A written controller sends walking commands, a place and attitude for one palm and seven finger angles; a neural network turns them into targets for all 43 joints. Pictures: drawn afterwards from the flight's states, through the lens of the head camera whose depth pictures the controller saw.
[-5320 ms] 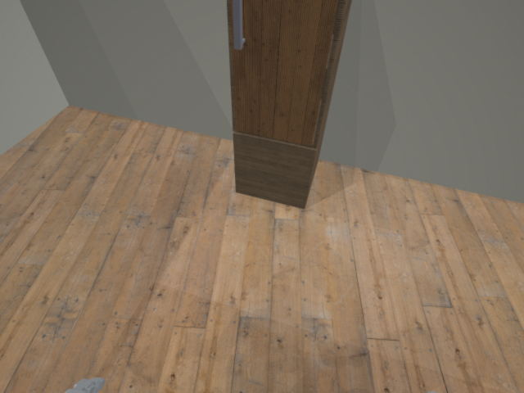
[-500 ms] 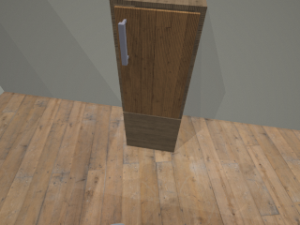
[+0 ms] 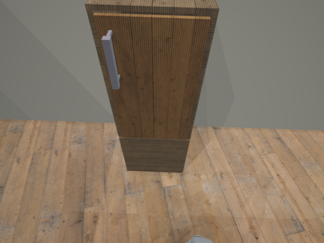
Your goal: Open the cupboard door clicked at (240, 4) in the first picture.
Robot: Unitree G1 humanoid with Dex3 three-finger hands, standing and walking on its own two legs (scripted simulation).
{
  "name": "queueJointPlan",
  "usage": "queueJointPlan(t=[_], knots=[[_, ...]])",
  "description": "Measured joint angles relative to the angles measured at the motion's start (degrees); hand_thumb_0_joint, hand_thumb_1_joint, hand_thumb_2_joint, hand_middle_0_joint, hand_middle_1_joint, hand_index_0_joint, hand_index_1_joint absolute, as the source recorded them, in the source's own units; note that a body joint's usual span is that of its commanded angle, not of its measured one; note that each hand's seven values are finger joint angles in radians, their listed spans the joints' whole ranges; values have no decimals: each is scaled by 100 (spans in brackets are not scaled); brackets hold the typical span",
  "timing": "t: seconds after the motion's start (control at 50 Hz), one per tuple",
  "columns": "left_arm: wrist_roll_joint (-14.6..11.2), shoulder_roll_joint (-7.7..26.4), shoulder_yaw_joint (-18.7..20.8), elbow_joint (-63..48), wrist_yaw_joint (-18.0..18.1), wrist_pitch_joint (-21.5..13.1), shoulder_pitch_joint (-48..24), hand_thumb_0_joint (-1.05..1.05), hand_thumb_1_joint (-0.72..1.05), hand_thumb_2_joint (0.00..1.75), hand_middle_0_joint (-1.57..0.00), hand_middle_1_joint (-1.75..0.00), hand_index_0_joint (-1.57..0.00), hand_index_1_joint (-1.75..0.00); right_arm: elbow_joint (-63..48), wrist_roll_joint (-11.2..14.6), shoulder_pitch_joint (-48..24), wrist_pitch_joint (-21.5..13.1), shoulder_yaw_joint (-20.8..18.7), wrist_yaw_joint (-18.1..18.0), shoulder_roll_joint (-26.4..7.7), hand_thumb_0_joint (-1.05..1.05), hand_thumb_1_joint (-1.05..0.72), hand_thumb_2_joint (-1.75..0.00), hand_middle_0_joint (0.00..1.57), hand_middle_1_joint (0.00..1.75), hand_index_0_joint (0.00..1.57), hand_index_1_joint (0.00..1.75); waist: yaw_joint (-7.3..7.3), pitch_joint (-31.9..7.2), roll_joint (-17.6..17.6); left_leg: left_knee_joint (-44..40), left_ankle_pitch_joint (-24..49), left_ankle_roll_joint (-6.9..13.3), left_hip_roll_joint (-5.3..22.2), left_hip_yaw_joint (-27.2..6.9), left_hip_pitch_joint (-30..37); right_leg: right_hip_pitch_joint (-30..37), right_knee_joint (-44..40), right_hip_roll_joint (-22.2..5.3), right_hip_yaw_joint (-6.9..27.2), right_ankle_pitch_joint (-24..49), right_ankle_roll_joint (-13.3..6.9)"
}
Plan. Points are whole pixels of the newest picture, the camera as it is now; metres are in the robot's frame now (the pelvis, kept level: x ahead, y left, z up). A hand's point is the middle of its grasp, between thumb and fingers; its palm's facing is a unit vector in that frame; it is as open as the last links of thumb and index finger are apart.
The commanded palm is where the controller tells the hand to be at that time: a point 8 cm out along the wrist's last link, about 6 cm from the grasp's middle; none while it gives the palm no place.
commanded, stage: come to a stop and stand still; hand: left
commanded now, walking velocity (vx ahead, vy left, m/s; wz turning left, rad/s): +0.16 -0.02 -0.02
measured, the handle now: (113, 61) +0.62 +0.18 +0.12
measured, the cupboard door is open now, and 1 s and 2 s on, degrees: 0 0 0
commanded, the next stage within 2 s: none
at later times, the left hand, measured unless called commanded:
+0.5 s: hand out of the picture +0.12 +0.21 -0.19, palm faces +0.10 -0.97 -0.22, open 7.3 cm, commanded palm none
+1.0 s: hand out of the picture +0.04 +0.17 -0.18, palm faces +0.03 -0.98 -0.21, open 7.4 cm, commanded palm none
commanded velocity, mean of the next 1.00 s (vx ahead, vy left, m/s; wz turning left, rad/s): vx -0.08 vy -0.03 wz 0.00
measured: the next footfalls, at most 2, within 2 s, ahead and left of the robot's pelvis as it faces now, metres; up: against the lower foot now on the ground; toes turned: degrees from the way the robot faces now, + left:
right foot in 0.10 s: +0.14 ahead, -0.12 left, +0.00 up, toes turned -8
left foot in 0.50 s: +0.09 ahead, +0.13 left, +0.00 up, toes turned +6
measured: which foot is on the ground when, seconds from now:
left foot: down 0.00-0.10, up 0.12-0.48, down 0.50-1.00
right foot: up 0.00-0.08, down 0.10-0.50, up 0.52-0.96, down 0.98-1.00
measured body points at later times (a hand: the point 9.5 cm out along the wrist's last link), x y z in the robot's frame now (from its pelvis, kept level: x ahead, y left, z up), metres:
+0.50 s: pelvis +0.05 +0.01 -0.02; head +0.09 +0.03 +0.43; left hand +0.11 +0.26 -0.17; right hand +0.14 -0.24 -0.15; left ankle +0.05 +0.12 -0.74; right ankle +0.10 -0.11 -0.74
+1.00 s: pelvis +0.03 -0.01 +0.00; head +0.04 -0.01 +0.45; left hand +0.04 +0.23 -0.16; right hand +0.02 -0.24 -0.16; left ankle +0.05 +0.12 -0.74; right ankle -0.01 -0.13 -0.74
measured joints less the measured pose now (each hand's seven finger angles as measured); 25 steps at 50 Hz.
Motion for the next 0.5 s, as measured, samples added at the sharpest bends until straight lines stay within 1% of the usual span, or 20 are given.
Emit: queueJointPlan(t=[0.06, 0.08, 0.1, 0.12, 0.14, 0.18, 0.2, 0.24, 0.32, 0.4, 0.44, 0.48, 0.5], knots=[[4, -61, -28, -62, -6, -52, -155, 1, 92, 90, -20, -30, -20, -29, 77, -9, 126, 42, -10, -1, 15, 0, -91, -90, 20, 30, 20, 30, -100, 53, 95, 333, -373, -123, 98, 29, 68, 369, -673, 133, -129, 110, -81], [9, -73, -47, -84, -7, -104, -180, 1, 92, 90, -20, -30, -20, -29, 101, 8, 185, 49, -5, -2, 26, 0, -91, -90, 20, 30, 20, 30, -112, 57, 112, 567, -560, -177, 140, 22, 41, 571, -974, 181, -175, 345, -110], [15, -97, -61, -88, 13, -177, -214, 1, 92, 90, -20, -30, -20, -29, 135, 37, 212, 66, 1, 1, 31, 0, -91, -90, 20, 30, 20, 30, -103, 67, 148, 952, -762, -214, 212, -7, -79, 651, -1035, 222, -201, 589, -183], [3, -148, -82, -79, 44, -242, -258, 1, 92, 90, -20, -30, -20, -29, 166, 73, 168, 109, 6, -2, 17, 0, -91, -90, 20, 30, 20, 30, -114, 116, 240, 1495, -942, -236, 307, -135, -283, 650, -884, 283, -265, 449, -255], [-19, -198, -126, -76, 68, -280, -288, 1, 92, 90, -20, -30, -20, -29, 170, 107, 109, 158, 10, -21, 0, 1, -91, -90, 20, 30, 20, 30, -139, 160, 320, 2050, -1168, -257, 344, -326, -523, 696, -803, 322, -343, 242, -311], [-36, -275, -197, -67, 117, -288, -309, 1, 92, 90, -20, -30, -20, -29, 136, 157, -48, 260, -6, -57, -18, 1, -91, -90, 20, 30, 20, 30, -121, 184, 366, 2887, -1434, -294, 332, -573, -986, 822, -848, 342, -430, 8, -368], [-36, -304, -213, -67, 151, -256, -314, 1, 91, 90, -20, -30, -20, -29, 101, 170, -155, 312, -20, -70, -26, 1, -91, -90, 20, 30, 20, 30, -89, 192, 351, 3148, -1482, -309, 320, -641, -1193, 875, -910, 334, -444, -12, -374], [-45, -353, -196, -71, 218, -176, -323, 0, 92, 90, -20, -30, -20, -29, -9, 177, -408, 402, -50, -86, -59, 1, -91, -90, 20, 30, 20, 30, -26, 214, 316, 3379, -1468, -342, 319, -746, -1549, 958, -1059, 310, -467, 46, -344], [-26, -272, -85, -186, 280, -51, -383, -2, 93, 90, -21, -30, -21, -30, -328, 142, -967, 517, -141, -60, -194, 0, -91, -90, 20, 30, 20, 30, 139, 290, 257, 3392, -1198, -430, 311, -853, -2065, 977, -1225, 239, -470, 163, -312], [16, -118, -33, -231, 262, 95, -325, -1, 93, 90, -21, -30, -21, -30, -644, 106, -1442, 563, -237, -48, -430, 1, -93, -90, 20, 30, 20, 30, 236, 358, 204, 3190, -931, -482, 276, -873, -2225, 915, -1240, 158, -437, 243, -213], [33, -18, -5, -233, 256, 148, -253, -1, 92, 90, -21, -30, -21, -30, -778, 105, -1586, 533, -256, -27, -516, 1, -93, -90, 20, 30, 19, 30, 269, 356, 147, 2827, -743, -482, 266, -849, -2105, 857, -1183, 122, -416, 254, -145], [24, 93, 23, -215, 248, 196, -147, 0, 92, 90, -21, -30, -21, -30, -880, 99, -1639, 463, -247, -7, -562, 1, -93, -90, 20, 30, 19, 30, 284, 311, 72, 2058, -198, -465, 269, -796, -1771, 768, -1016, 87, -394, 204, -57], [6, 143, 32, -208, 240, 226, -75, 0, 92, 90, -21, -30, -21, -30, -922, 90, -1617, 411, -238, 4, -581, 1, -93, -90, 20, 30, 19, 30, 281, 253, 53, 1674, -131, -345, 272, -775, -1585, 689, -858, 76, -393, 137, -5]])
